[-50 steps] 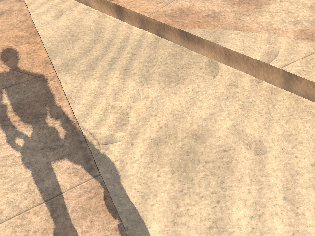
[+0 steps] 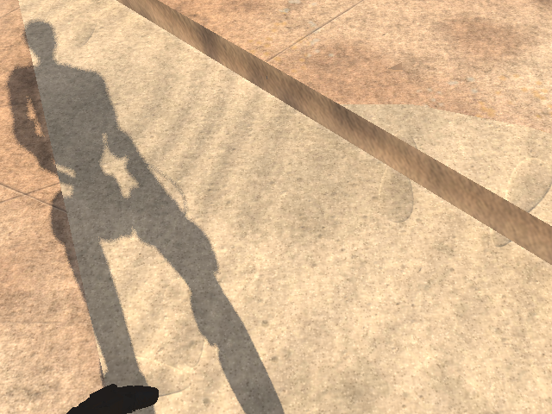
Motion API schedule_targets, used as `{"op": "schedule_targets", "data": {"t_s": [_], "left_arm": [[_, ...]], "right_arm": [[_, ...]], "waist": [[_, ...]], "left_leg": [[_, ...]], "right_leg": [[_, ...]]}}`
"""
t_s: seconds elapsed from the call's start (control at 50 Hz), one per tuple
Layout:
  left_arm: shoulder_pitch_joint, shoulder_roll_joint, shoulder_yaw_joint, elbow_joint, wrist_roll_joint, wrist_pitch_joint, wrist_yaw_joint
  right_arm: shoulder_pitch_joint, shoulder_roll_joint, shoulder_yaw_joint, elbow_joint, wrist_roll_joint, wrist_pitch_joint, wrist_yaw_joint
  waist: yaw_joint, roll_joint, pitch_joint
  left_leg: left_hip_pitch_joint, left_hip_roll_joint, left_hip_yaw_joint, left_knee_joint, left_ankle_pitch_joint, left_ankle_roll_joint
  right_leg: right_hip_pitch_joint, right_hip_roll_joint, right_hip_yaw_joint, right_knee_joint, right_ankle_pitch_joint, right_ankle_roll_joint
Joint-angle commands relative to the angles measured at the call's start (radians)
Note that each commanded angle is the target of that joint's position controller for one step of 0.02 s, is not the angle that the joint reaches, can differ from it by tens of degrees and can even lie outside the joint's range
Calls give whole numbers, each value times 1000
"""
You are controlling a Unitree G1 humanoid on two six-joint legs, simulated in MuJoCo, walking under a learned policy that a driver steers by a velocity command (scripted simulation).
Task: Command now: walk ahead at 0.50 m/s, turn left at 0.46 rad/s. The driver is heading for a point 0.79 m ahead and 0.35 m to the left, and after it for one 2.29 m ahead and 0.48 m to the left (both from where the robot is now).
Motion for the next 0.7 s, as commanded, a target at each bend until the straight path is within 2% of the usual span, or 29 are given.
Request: {"op": "schedule_targets", "data": {"t_s": [0.02, 0.04, 0.06, 0.08, 0.1, 0.14, 0.18, 0.22, 0.32, 0.36, 0.42, 0.44, 0.48, 0.5, 0.52, 0.54, 0.56, 0.58, 0.6, 0.62, 0.64, 0.66, 0.68, 0.7], "left_arm": [[453, 260, 83, 39, 36, -36, 36], [418, 336, 100, 28, 40, -22, 36], [343, 242, 85, 8, 25, -9, 33], [268, 152, 62, -8, 17, -11, 29], [244, 115, 53, -5, 13, -17, 26], [260, 92, 48, 16, 5, -30, 32], [306, 97, 51, 38, -6, -49, 31], [334, 105, 57, 50, -12, -58, 29], [378, 103, 58, 73, -7, -53, 30], [400, 123, 64, 82, -6, -50, 33], [448, 148, 72, 106, -5, -38, 40], [460, 153, 73, 114, -5, -32, 42], [465, 177, 79, 124, -5, -17, 47], [466, 196, 83, 128, -5, -7, 48], [464, 212, 87, 127, -6, 4, 48], [450, 218, 87, 119, -10, 13, 45], [452, 181, 78, 87, -5, 12, 42], [433, 100, 67, -1, -16, 2, 22], [293, 177, 76, -36, -7, -11, 19], [254, 149, 67, -48, -22, -24, 15], [285, 144, 64, -28, -22, -31, 19], [289, 142, 66, -26, -4, -20, 19], [325, 138, 64, -14, 14, 0, 18], [335, 134, 65, -14, 22, 19, 14]], "right_arm": [[-57, -103, -21, -110, 4, -7, -6], [41, -22, -8, -145, 38, -4, -8], [29, -104, -23, -115, 15, 14, -14], [-31, -113, -28, -118, 9, 19, -6], [-74, -99, -27, -123, 8, 21, 2], [-100, -89, -30, -129, -14, 45, 20], [-130, -71, -26, -148, -17, 65, 31], [-191, -66, -22, -173, -19, 76, 41], [-367, -58, -5, -243, -19, 77, 63], [-436, -50, 6, -271, -20, 75, 70], [-507, -60, 11, -306, -24, 74, 77], [-515, -64, 10, -313, -26, 73, 76], [-488, -77, 5, -314, -29, 74, 68], [-436, -89, -2, -303, -29, 73, 61], [-343, -107, -14, -279, -28, 67, 52], [-190, -134, -32, -231, -34, 56, 38], [-58, -222, -62, -200, -42, 52, 21], [-113, -330, -85, -232, -20, 63, 15], [-71, -315, -83, -243, -6, 78, 6], [-116, -271, -71, -228, -1, 77, -4], [-159, -214, -57, -222, 6, 67, -5], [-194, -188, -48, -224, 9, 56, -9], [-222, -166, -40, -232, 12, 46, -11], [-217, -161, -35, -234, 16, 34, -9]], "waist": [[237, -107, -276], [160, -335, -322], [133, -180, -241], [115, -74, -132], [108, -40, -80], [88, -83, -51], [78, -75, -56], [78, -62, -42], [101, -51, 23], [119, -53, 43], [139, -47, 67], [140, -47, 67], [121, -66, 37], [96, -76, 2], [59, -77, -56], [-9, -43, -143], [-54, 50, -245], [20, 283, -307], [-41, 97, -276], [-6, 61, -155], [50, 0, -69], [88, -4, -44], [118, 9, -51], [127, 17, -59]], "left_leg": [[-310, 81, -32, 542, 260, 88], [-618, -42, 35, 779, -191, 65], [-679, 36, -19, 887, -128, 75], [-686, 77, -24, 890, -26, 74], [-660, 110, -22, 857, 40, 63], [-625, 137, -9, 819, 81, 40], [-636, 135, 4, 825, 120, 29], [-693, 146, 14, 808, 180, 21], [-723, 145, 61, 572, 348, 9], [-684, 140, 102, 451, 378, 21], [-657, 124, 152, 342, 323, 57], [-642, 112, 168, 315, 290, 72], [-556, 55, 209, 280, 195, 110], [-489, 19, 223, 269, 140, 132], [-388, -19, 224, 241, 105, 157], [-182, -44, 202, 160, 142, 188], [73, 129, -42, 128, 24, 236], [329, 397, -622, -3, 0, 382], [300, 405, -642, -83, 118, 379], [194, 388, -484, -79, 231, 358], [42, 338, -384, -88, 391, 315], [-46, 279, -308, -92, 477, 284], [-98, 241, -258, -104, 521, 271], [-124, 223, -242, -110, 555, 270]], "right_leg": [[601, -245, 264, -93, -230, -75], [731, -428, 679, -256, -324, -156], [629, -397, 672, -273, -408, -167], [520, -346, 511, -273, -369, -147], [436, -298, 361, -288, -221, -128], [370, -238, 191, -305, -36, -99], [374, -231, 113, -310, 132, -103], [391, -232, 45, -325, 197, -113], [396, -201, -102, -355, 212, -113], [409, -209, -142, -362, 223, -110], [491, -234, -185, -339, 299, -105], [522, -238, -203, -312, 365, -100], [569, -237, -244, -196, 665, -89], [587, -237, -256, -94, 808, -87], [583, -237, -261, 58, 862, -87], [494, -223, -276, 283, 750, -66], [259, -194, -270, 576, 354, -34], [-193, 42, -179, 936, -431, 37], [-310, 24, 8, 964, -375, 32], [-329, -28, 28, 911, -271, 20], [-257, -63, 29, 801, -219, 17], [-194, -84, 41, 733, -215, 23], [-136, -88, 42, 700, -211, 33], [-111, -86, 39, 674, -212, 43]]}}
